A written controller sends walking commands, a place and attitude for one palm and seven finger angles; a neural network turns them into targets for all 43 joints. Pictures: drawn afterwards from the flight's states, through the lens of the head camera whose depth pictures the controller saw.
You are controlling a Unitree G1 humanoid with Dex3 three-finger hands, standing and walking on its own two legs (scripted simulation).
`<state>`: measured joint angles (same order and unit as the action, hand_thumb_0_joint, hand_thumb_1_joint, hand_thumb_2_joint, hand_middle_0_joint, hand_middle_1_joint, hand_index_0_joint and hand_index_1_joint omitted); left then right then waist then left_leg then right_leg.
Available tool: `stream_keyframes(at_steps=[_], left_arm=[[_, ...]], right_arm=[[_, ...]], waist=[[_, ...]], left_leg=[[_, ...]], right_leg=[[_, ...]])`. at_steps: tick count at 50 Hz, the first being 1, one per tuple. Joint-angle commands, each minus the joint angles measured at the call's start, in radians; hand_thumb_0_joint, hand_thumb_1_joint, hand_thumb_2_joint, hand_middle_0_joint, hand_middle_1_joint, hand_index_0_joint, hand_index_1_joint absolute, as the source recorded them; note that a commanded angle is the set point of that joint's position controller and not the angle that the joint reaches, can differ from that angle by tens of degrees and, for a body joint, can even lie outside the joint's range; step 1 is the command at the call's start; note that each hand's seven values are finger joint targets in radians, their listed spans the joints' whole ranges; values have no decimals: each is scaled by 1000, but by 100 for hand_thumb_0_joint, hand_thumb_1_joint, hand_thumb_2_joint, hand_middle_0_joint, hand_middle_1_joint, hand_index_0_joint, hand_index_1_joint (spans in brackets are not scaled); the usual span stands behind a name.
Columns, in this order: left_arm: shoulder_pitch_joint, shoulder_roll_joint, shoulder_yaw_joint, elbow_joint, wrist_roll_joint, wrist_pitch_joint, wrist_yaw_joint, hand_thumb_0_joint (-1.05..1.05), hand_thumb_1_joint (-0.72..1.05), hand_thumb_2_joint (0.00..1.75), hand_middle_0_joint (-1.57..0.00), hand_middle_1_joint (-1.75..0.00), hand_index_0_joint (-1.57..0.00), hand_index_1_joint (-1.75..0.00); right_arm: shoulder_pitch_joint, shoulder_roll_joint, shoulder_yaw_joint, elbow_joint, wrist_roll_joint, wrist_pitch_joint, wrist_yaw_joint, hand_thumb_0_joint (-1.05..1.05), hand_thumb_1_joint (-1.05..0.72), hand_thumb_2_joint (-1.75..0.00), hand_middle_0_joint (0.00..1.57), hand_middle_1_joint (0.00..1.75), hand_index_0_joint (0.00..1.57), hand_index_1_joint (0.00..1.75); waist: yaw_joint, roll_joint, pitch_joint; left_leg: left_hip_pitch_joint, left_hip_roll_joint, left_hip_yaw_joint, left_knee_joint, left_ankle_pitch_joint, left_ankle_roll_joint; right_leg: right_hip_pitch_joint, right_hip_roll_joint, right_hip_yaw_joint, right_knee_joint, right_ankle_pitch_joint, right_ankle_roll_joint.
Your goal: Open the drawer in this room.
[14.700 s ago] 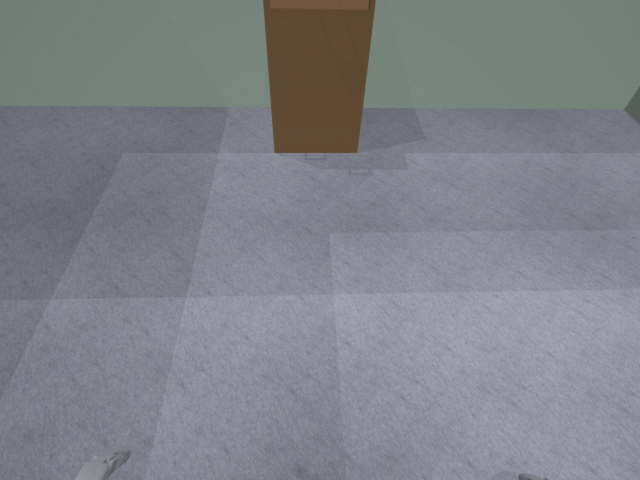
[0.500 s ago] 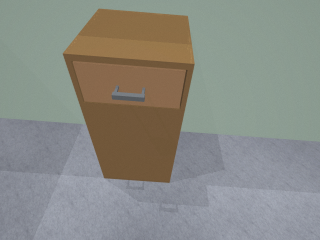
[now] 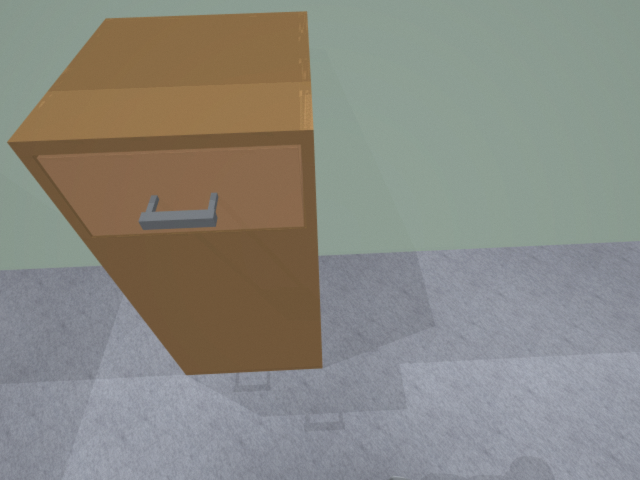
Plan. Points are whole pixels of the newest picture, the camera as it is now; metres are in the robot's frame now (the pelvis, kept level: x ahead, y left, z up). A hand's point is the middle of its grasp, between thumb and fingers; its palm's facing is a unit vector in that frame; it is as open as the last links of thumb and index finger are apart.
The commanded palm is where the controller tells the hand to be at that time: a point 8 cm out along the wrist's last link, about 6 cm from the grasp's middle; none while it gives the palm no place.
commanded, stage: come to a stop and stand still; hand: left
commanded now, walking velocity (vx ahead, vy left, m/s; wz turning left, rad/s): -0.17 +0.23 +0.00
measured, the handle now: (181, 210) +0.51 +0.24 +0.03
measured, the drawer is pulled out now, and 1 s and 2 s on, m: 0.00 0.00 0.00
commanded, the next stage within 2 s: look again from close up in 1.32 s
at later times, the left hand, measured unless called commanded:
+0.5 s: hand out of the picture -0.04 +0.19 -0.16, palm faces +0.08 -0.98 -0.17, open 7.4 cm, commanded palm none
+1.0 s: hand out of the picture -0.01 +0.16 -0.17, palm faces +0.03 -0.98 -0.20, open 7.3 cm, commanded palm none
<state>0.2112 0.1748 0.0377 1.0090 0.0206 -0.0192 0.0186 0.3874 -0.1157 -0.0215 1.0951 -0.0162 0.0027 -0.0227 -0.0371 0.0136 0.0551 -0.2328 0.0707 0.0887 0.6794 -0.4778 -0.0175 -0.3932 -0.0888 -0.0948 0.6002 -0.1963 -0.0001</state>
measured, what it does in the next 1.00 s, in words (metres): steps on the spot: left foot, then right foot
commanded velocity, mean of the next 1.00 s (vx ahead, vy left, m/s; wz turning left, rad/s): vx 0.04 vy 0.01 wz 0.00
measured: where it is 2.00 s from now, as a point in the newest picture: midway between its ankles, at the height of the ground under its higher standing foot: outside the picture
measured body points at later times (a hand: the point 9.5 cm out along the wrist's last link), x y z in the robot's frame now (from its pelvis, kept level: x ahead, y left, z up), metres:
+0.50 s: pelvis -0.05 +0.02 +0.02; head -0.06 +0.03 +0.47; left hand -0.05 +0.25 -0.15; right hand -0.03 -0.21 -0.13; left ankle -0.03 +0.11 -0.72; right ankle -0.07 -0.10 -0.68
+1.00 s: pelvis -0.01 -0.01 +0.00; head +0.00 -0.01 +0.45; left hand -0.01 +0.21 -0.15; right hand -0.02 -0.23 -0.16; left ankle -0.06 +0.09 -0.72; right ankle -0.08 -0.09 -0.72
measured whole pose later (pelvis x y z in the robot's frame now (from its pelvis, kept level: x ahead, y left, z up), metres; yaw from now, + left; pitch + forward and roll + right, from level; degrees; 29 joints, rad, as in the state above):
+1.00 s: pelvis -0.01 -0.01 +0.00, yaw +0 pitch +1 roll +0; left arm 0.32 0.14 -0.01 1.08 0.01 -0.04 0.05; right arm 0.31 -0.14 0.02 1.10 -0.02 -0.01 -0.04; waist -0.01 0.01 -0.01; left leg -0.20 0.01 0.08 0.57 -0.39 0.02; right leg -0.15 0.04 -0.07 0.53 -0.40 -0.06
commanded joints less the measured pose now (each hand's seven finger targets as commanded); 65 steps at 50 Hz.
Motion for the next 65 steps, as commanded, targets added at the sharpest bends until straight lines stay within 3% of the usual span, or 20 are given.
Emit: stream_keyframes(at_steps=[1, 8, 11, 13, 15, 17, 24, 28, 29, 31, 32, 33, 34, 37, 40, 42, 45, 49, 56, 65], left_arm=[[100, 147, 39, -47, 6, 5, 25, 0, 90, 90, -20, -30, -20, -30], [-7, 181, 70, -117, 17, 37, 35, 0, 90, 90, -20, -30, -20, -30], [-53, 152, 62, -138, 8, 58, 26, 0, 90, 90, -20, -30, -20, -30], [-49, 29, 34, -160, -7, 75, 15, 0, 90, 90, -20, -30, -20, -30], [-20, 49, 40, -151, 0, 73, -3, 0, 90, 90, -20, -30, -20, -30], [76, 37, 37, -77, 15, 60, -13, 0, 90, 90, -20, -30, -20, -30], [47, 0, 5, -66, 12, 23, -23, 0, 90, 90, -20, -30, -20, -30], [154, -23, -6, -15, 4, 10, -16, 0, 90, 90, -20, -30, -20, -30], [208, -21, -8, 11, 3, 2, -11, 0, 90, 90, -20, -30, -20, -30], [278, 64, 0, 49, 3, -8, 4, 0, 90, 90, -20, -30, -20, -30], [307, 76, -32, 55, 18, -24, 43, 0, 90, 90, -20, -30, -20, -30], [170, 132, -31, 5, 6, -30, 33, 0, 90, 90, -20, -30, -20, -30], [141, 91, -19, -16, 1, -35, 32, 0, 90, 90, -20, -30, -20, -30], [169, 78, -14, -10, 3, -51, 38, 0, 90, 90, -20, -30, -20, -30], [189, 56, -25, 17, -2, -52, 38, 0, 90, 90, -20, -30, -20, -30], [220, 35, -27, 30, -11, -44, 38, 0, 90, 90, -20, -30, -20, -30], [217, 48, -21, 44, -10, -30, 39, 0, 90, 90, -20, -30, -20, -30], [217, 65, -22, 53, -9, -25, 39, 0, 90, 90, -20, -30, -20, -30], [185, 83, -19, 37, -11, -14, 40, 0, 90, 90, -20, -30, -20, -30], [168, 89, -18, 29, -9, -4, 36, 0, 90, 90, -20, -30, -20, -30]], right_arm=[[59, -49, -23, -53, 7, 20, -8, 0, -90, -90, 20, 30, 20, 30], [27, -57, -34, -91, 3, 35, 16, 0, -90, -90, 20, 30, 20, 30], [158, -56, -32, -66, 1, 21, 14, 0, -90, -90, 20, 30, 20, 30], [75, -183, -53, -124, -17, 13, 0, 0, -90, -90, 20, 30, 20, 30], [-115, -189, -42, -190, -25, 9, -8, 0, -90, -90, 20, 30, 20, 30], [-155, -153, -26, -182, -21, -12, -8, 0, -90, -90, 20, 30, 20, 30], [36, -159, -33, -105, -19, -27, -10, 0, -90, -90, 20, 30, 20, 30], [33, -162, -26, -86, -14, -21, -9, 0, -90, -90, 20, 30, 20, 30], [17, -149, -20, -82, -6, -20, -8, 0, -90, -90, 20, 30, 20, 30], [-27, -71, 4, -93, 10, -26, -2, 0, -90, -90, 20, 30, 20, 30], [-208, -138, 0, -176, -4, -24, 14, 0, -90, -90, 20, 30, 20, 30], [-87, -94, -8, -160, -5, -3, 31, 0, -90, -90, 20, 30, 20, 30], [-68, -102, -6, -135, -12, 3, 35, 0, -90, -90, 20, 30, 20, 30], [-40, -80, 7, -133, -6, -12, 31, 0, -90, -90, 20, 30, 20, 30], [25, -68, 20, -80, 0, -37, 9, 0, -90, -90, 20, 30, 20, 30], [34, -110, 18, -54, -1, -46, -4, 0, -90, -90, 20, 30, 20, 30], [-3, -99, 21, -36, 0, -38, -15, 0, -90, -90, 20, 30, 20, 30], [-39, -97, 26, -30, 3, -27, -19, 0, -90, -90, 20, 30, 20, 30], [-41, -122, 27, -3, 0, -28, -24, 0, -90, -90, 20, 30, 20, 30], [-68, -138, 27, -4, 1, -25, -27, 0, -90, -90, 20, 30, 20, 30]], waist=[[56, -335, -88], [44, -192, -113], [-27, -70, -86], [-14, 375, 48], [64, 202, 77], [90, 110, 14], [-16, 83, 16], [22, 39, -27], [50, -4, -38], [73, -234, -8], [85, -69, 136], [-21, -66, 85], [-11, -56, 114], [-5, -95, 15], [-2, -105, -97], [25, -25, -119], [36, 53, -56], [36, -81, 14], [34, -3, -49], [36, -20, -40]], left_leg=[[-189, -34, -41, 345, -108, 10], [-102, -46, -42, 183, -2, 6], [146, -71, 0, -205, 165, 23], [-110, 245, -454, -563, -140, 131], [-334, 262, -440, -619, -208, 221], [-234, 172, -293, -533, -72, 174], [44, 191, -294, -506, -34, 208], [3, 173, -267, -431, 30, 187], [-58, 130, -213, -367, 39, 148], [-232, -31, -28, -145, 85, 58], [-95, -35, -77, 11, 118, 8], [-100, -25, -36, 84, 80, 21], [-120, -27, -43, 129, 115, 33], [-155, -22, -49, 53, 103, 53], [5, -26, -54, -189, 240, 54], [60, 46, -111, -173, 494, 84], [37, 46, -103, -163, 561, 83], [-28, 22, -72, -165, 403, 63], [59, 36, -85, -191, 570, 68], [78, 40, -93, -205, 593, 73]], right_leg=[[185, -294, 268, -236, 562, -186], [55, -270, 226, -307, 42, -173], [-143, -166, 155, -203, -236, -82], [-254, 69, 8, 237, -339, 16], [-136, 32, 136, 442, -175, -10], [-114, 53, 126, 524, -94, -4], [-110, 51, 38, 201, -232, -8], [119, 73, 37, -104, -208, -16], [235, 57, 60, -230, -108, -17], [348, -141, 315, -362, -104, -83], [3, -130, 406, -416, 11, -91], [-47, -124, 308, -439, -417, -120], [-76, -112, 316, -440, -405, -134], [134, -111, 269, -345, -13, -169], [263, -58, 179, -159, 385, -121], [240, -2, 147, -109, 303, -78], [233, 0, 138, -114, 274, -70], [264, -28, 164, -147, 447, -58], [293, -15, 138, -119, 433, -56], [287, -14, 138, -130, 394, -54]])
